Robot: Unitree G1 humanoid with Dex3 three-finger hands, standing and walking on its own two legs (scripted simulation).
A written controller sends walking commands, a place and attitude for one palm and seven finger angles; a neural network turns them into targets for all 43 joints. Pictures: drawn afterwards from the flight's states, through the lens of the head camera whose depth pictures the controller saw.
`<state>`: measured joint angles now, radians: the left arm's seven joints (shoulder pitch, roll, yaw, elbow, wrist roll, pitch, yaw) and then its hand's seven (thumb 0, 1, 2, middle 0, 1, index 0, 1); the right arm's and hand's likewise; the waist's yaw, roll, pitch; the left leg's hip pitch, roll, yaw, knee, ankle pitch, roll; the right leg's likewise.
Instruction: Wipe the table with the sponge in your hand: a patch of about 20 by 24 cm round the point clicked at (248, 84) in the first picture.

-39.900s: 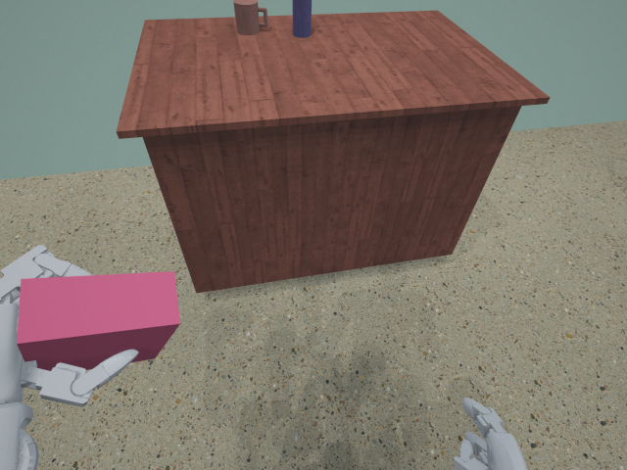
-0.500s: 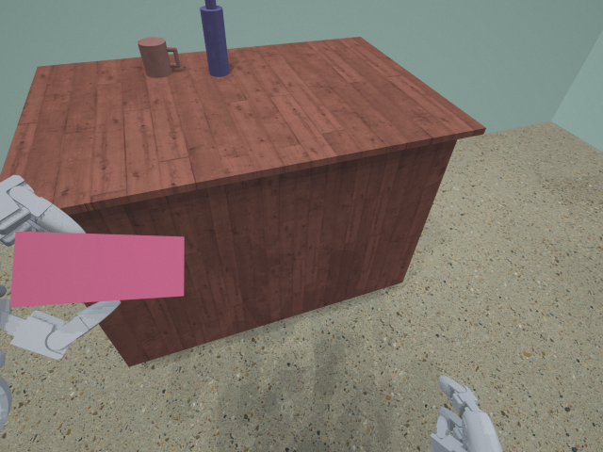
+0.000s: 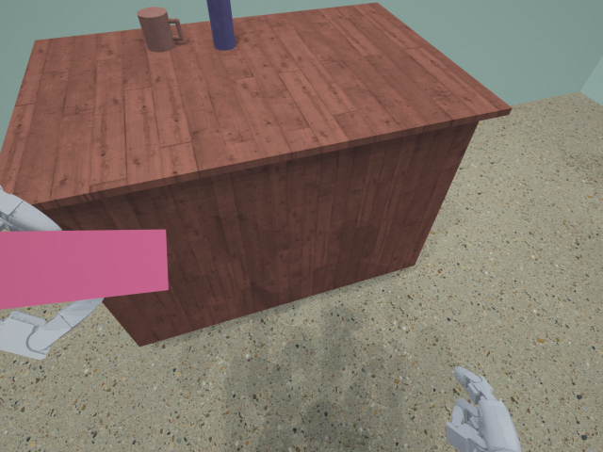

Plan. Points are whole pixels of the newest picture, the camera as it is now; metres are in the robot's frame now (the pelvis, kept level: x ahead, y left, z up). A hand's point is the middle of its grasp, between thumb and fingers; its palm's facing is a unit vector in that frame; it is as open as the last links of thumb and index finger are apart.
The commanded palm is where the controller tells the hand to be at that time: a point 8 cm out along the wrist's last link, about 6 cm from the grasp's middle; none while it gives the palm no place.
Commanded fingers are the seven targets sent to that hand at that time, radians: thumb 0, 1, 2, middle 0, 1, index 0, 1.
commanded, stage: stop stepping back and stand still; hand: left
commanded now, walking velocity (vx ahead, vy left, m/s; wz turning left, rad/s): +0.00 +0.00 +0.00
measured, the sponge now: (99, 265) +0.24 +0.20 +0.20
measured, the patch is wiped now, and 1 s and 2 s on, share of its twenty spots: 0.90 0.90 0.90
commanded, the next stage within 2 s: stand and wait in 0.24 s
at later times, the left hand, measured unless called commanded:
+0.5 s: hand (30, 265) +0.23 +0.25 +0.21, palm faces +0.44 -0.81 -0.39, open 9.5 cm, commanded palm +0.17 +0.29 +0.24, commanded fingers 0.00 0.10 1.30 -1.20 -1.60 -1.20 -1.60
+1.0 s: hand (48, 265) +0.23 +0.24 +0.21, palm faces +0.41 -0.81 -0.41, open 9.5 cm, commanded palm +0.17 +0.28 +0.24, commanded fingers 0.00 0.10 1.30 -1.20 -1.60 -1.20 -1.60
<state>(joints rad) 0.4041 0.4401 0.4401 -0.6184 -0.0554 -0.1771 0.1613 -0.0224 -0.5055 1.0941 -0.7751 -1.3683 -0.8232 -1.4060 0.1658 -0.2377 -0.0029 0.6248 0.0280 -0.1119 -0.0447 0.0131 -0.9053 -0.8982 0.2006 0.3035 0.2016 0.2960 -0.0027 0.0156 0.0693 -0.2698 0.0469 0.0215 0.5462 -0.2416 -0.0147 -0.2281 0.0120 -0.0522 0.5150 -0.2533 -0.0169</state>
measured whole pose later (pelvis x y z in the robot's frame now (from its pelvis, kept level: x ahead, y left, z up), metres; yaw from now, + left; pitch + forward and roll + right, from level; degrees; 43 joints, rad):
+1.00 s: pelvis +0.01 +0.00 +0.01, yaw -1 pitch -1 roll -1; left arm 0.43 0.39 0.40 -0.57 -0.06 -0.16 0.15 -0.02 -0.50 1.09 -0.77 -1.37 -0.82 -1.41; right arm 0.15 -0.22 0.01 0.62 0.02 -0.10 -0.04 0.01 -0.90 -0.90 0.20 0.30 0.20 0.30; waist 0.00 0.04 0.05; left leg -0.25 0.05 0.03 0.49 -0.22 -0.01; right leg -0.20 0.02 -0.04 0.44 -0.22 -0.01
